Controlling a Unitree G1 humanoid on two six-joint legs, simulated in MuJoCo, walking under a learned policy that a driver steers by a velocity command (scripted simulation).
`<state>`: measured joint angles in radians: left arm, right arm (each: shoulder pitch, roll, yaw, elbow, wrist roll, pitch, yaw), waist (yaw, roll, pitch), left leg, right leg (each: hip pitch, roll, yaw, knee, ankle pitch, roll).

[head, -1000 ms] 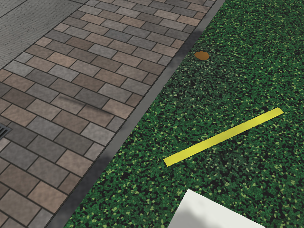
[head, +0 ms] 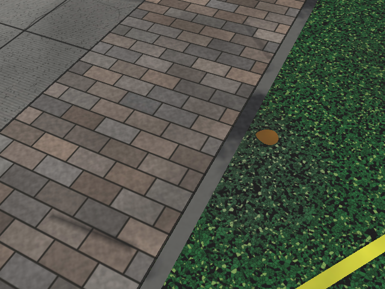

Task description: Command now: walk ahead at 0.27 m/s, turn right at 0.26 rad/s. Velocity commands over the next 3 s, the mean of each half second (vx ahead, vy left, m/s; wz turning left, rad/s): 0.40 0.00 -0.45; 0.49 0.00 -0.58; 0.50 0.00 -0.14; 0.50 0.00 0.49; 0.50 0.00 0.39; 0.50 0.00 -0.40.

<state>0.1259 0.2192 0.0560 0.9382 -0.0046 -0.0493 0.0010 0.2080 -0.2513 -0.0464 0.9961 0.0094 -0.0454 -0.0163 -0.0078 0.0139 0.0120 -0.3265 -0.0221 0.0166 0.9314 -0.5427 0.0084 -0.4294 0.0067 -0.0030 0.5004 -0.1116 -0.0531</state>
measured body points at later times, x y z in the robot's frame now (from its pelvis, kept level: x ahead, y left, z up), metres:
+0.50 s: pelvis +0.12 +0.02 +0.02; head +0.13 +0.04 +0.47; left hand +0.35 +0.24 -0.10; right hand +0.04 -0.24 -0.11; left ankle +0.09 +0.15 -0.73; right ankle +0.18 -0.17 -0.64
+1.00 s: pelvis +0.33 -0.15 +0.01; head +0.35 -0.17 +0.46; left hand +0.54 +0.05 -0.10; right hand +0.33 -0.47 -0.08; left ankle +0.54 -0.05 -0.66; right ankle +0.28 -0.20 -0.73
